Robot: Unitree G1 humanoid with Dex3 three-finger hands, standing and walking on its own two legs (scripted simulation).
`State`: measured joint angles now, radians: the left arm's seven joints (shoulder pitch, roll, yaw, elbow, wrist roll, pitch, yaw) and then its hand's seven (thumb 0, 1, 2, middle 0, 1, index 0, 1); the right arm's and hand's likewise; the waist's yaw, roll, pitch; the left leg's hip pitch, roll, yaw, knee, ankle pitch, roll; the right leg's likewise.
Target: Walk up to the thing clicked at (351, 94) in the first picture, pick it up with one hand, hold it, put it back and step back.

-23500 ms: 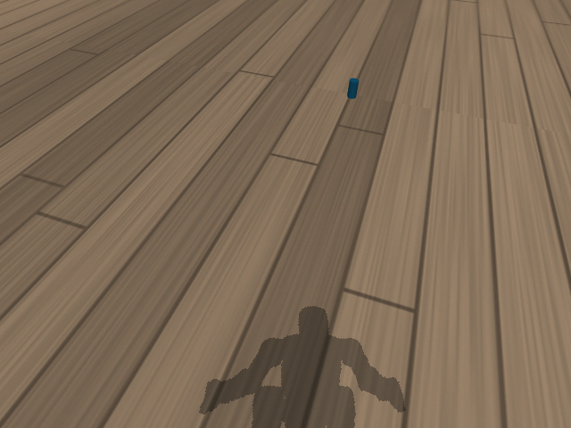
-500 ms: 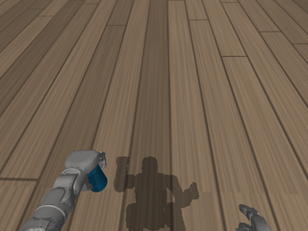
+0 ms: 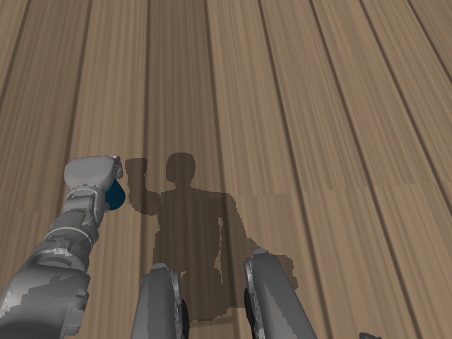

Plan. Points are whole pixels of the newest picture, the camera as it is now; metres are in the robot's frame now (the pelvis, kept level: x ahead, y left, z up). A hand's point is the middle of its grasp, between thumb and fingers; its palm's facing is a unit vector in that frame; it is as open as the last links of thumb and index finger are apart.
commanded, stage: crouch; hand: left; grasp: from above
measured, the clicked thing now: (104, 190) +0.45 +0.22 -0.16
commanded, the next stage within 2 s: lower in 1.24 s
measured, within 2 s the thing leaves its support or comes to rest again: neither
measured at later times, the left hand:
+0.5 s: hand (122, 201) +0.46 +0.21 -0.29, palm faces -0.42 -0.01 -0.91, open 8.7 cm
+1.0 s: hand (129, 203) +0.47 +0.21 -0.35, palm faces -0.43 -0.02 -0.90, open 8.7 cm
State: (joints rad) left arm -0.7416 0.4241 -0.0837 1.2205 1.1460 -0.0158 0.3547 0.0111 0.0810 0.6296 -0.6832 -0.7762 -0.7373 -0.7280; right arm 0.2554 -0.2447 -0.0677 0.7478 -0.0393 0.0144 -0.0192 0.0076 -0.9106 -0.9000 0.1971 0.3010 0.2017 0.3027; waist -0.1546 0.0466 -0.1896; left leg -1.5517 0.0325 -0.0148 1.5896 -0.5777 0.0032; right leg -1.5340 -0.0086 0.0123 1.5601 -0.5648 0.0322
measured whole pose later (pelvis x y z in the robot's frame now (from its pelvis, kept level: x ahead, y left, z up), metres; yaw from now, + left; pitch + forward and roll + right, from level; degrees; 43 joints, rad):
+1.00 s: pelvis -0.02 -0.01 -0.20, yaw -3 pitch +36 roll -5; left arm -1.02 0.62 0.01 1.44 1.21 -0.10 0.36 0.01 0.08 0.63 -0.68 -0.78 -0.74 -0.72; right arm 0.18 -0.25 0.02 0.75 -0.12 -0.03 0.10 0.00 -0.92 -0.90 0.20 0.30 0.20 0.30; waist -0.25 0.01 -0.10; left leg -2.21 0.02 -0.10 2.26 -0.67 -0.01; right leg -2.17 0.01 -0.03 2.20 -0.65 0.03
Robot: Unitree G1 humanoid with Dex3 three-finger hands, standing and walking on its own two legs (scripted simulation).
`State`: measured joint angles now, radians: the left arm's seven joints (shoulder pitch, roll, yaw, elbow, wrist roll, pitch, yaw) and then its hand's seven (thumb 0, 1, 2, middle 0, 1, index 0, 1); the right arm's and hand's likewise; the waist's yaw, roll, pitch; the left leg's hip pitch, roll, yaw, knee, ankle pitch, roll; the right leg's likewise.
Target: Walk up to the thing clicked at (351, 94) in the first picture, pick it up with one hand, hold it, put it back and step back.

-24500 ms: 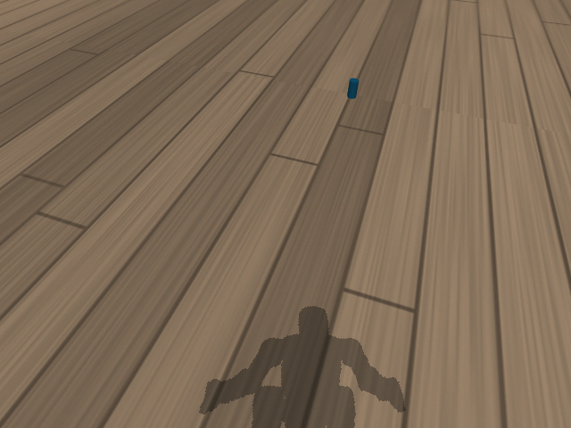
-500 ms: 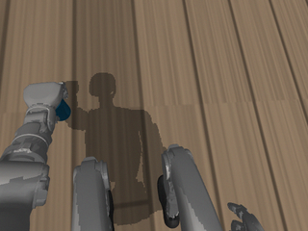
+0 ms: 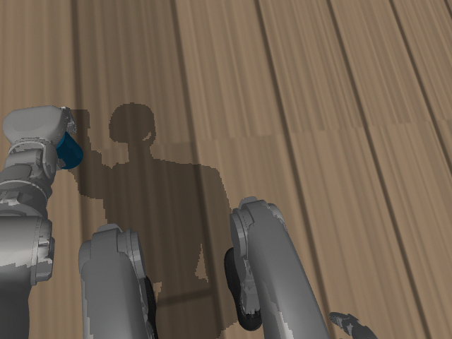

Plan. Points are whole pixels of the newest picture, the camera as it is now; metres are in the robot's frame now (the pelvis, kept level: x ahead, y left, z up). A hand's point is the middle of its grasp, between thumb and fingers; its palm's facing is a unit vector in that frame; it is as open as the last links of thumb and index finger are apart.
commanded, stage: crouch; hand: left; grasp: from above
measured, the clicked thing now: (57, 146) +0.50 +0.25 -0.19
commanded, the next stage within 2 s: lower in 0.24 s
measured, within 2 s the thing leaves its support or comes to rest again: rests again in 1.28 s
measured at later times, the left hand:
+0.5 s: hand (56, 150) +0.49 +0.24 -0.18, palm faces -0.45 -0.05 -0.89, open 8.7 cm
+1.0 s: hand (66, 155) +0.50 +0.24 -0.23, palm faces -0.46 -0.05 -0.89, open 8.7 cm
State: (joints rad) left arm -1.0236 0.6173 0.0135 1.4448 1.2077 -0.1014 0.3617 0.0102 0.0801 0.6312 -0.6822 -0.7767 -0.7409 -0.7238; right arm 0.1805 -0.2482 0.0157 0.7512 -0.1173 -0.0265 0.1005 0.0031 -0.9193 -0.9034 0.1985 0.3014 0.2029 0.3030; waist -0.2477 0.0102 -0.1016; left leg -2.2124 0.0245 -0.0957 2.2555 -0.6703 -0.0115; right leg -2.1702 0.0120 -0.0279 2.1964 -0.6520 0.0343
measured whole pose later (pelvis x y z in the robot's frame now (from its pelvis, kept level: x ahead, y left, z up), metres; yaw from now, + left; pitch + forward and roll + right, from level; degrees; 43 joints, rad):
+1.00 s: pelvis +0.01 +0.00 -0.05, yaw -3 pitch +34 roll -8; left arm -1.09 0.73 0.05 1.60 1.24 -0.12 0.45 0.01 0.08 0.63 -0.68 -0.77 -0.74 -0.72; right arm 0.16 -0.27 0.12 0.74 -0.17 -0.08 0.14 0.00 -0.91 -0.90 0.20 0.30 0.20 0.30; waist -0.31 -0.02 -0.01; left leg -2.35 0.01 -0.16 2.45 -0.69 -0.02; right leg -2.29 0.02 -0.07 2.36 -0.66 0.04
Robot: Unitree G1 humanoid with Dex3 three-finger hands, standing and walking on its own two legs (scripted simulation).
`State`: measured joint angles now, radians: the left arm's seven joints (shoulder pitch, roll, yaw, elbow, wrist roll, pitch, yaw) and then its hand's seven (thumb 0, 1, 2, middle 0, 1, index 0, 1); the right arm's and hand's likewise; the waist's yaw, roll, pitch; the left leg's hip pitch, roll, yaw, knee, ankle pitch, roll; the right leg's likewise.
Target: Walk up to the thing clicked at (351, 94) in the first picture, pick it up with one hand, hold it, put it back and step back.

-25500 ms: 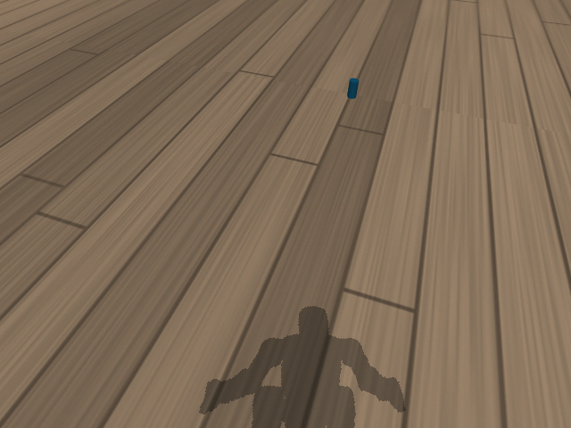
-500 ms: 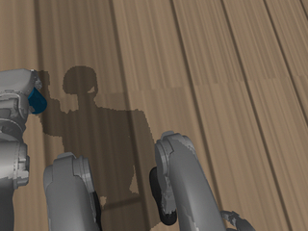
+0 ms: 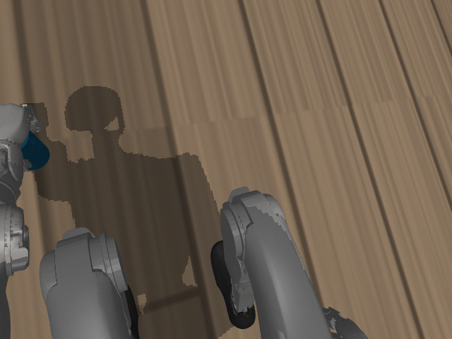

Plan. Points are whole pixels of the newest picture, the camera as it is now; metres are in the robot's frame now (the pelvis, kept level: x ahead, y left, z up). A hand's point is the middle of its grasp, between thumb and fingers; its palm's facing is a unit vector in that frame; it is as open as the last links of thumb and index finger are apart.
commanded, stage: rest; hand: left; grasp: from above
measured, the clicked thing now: (21, 146) +0.49 +0.27 -0.22
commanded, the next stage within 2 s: open in 0.76 s
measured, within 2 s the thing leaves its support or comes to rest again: rests again in 0.28 s
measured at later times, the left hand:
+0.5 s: hand (22, 149) +0.49 +0.27 -0.22, palm faces -0.43 -0.09 -0.90, open 8.7 cm
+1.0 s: hand (23, 149) +0.49 +0.26 -0.22, palm faces -0.45 -0.09 -0.89, open 8.9 cm
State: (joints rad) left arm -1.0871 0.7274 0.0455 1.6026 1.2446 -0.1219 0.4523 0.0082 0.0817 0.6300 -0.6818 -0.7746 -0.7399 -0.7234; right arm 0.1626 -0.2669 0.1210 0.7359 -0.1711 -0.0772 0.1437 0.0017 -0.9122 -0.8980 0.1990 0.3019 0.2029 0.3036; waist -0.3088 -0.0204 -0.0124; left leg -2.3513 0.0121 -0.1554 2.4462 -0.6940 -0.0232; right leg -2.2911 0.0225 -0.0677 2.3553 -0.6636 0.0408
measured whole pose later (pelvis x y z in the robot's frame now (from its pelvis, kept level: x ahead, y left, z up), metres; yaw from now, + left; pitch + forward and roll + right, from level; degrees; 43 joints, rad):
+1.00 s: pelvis +0.00 +0.00 -0.01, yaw -3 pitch +31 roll -11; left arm -1.13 0.86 0.06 1.73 1.28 -0.18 0.54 0.00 0.09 0.63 -0.65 -0.77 -0.70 -0.72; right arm 0.16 -0.32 0.21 0.70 -0.23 -0.16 0.21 0.00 -0.91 -0.90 0.20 0.30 0.20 0.30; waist -0.37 -0.07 0.07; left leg -2.36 0.01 -0.21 2.51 -0.71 -0.02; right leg -2.28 0.04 -0.11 2.37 -0.65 0.05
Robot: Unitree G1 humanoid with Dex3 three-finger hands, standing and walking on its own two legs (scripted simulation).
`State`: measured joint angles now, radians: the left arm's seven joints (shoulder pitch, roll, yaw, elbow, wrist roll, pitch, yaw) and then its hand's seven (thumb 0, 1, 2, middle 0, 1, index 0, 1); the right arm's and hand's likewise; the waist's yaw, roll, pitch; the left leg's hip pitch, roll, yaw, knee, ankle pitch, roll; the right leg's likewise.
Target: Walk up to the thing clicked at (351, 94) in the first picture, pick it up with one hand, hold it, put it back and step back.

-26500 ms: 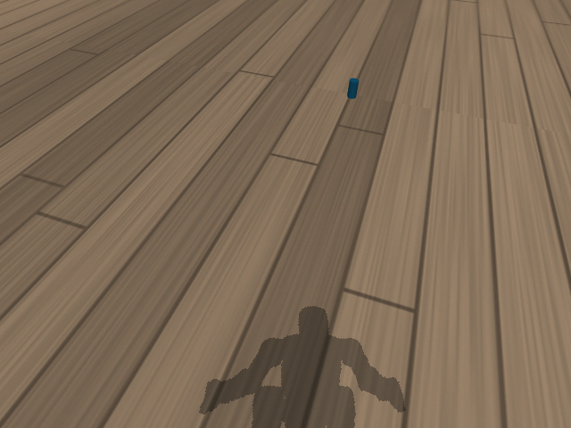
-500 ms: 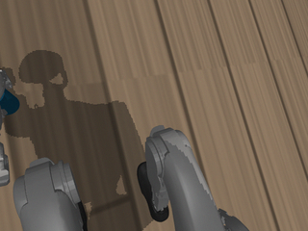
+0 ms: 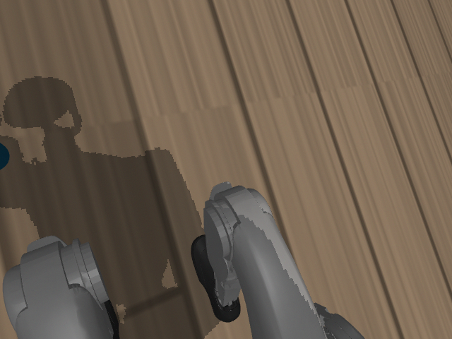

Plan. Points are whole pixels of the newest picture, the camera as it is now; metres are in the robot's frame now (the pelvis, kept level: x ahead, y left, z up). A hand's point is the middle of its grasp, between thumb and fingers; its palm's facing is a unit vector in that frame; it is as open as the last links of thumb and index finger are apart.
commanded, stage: open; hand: left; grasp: from above
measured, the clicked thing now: out of the picture +0.49 +0.29 -0.25
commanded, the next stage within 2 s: withdraw in 0.76 s
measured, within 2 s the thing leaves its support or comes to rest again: neither
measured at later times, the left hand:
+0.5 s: hand out of the picture +0.48 +0.29 -0.21, palm faces -0.43 -0.12 -0.89, open 12.9 cm
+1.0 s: hand out of the picture +0.48 +0.29 -0.21, palm faces -0.41 -0.12 -0.91, open 13.8 cm
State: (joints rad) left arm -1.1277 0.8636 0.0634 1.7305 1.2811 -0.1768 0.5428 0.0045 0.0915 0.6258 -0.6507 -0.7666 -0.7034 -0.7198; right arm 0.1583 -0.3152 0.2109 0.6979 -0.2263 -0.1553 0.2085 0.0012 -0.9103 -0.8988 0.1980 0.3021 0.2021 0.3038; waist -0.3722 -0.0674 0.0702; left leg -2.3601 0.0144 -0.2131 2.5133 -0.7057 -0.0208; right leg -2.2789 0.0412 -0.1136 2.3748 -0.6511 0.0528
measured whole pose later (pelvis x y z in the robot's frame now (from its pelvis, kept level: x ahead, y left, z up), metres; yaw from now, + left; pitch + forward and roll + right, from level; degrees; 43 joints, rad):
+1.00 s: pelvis +0.00 +0.00 +0.00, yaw +0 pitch +31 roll -11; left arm -1.09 0.85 0.08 1.64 1.27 -0.15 0.54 0.00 -0.49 1.02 -0.09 -1.06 -0.10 -1.05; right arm 0.16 -0.32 0.21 0.69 -0.22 -0.17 0.23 0.00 -0.91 -0.90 0.20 0.30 0.20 0.30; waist -0.37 -0.07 0.07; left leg -2.36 0.01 -0.22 2.51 -0.71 -0.02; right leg -2.28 0.04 -0.12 2.37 -0.65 0.05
